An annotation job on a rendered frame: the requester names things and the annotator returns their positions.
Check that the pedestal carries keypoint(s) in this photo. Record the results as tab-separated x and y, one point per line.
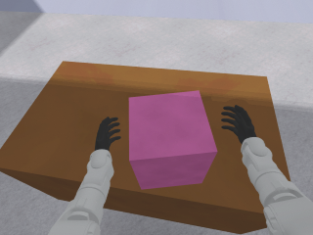
51	146

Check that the right robot forearm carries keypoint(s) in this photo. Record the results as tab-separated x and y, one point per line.
271	185

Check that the left robot upper arm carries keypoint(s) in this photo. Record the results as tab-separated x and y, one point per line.
76	227

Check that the carton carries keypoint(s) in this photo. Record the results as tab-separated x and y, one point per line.
170	139

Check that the right robot hand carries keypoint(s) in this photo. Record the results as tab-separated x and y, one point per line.
243	126

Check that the left robot hand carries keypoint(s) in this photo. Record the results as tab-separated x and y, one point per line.
103	140

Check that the left robot forearm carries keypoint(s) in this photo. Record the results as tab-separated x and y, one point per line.
91	195

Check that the right robot upper arm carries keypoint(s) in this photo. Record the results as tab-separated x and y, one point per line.
290	217

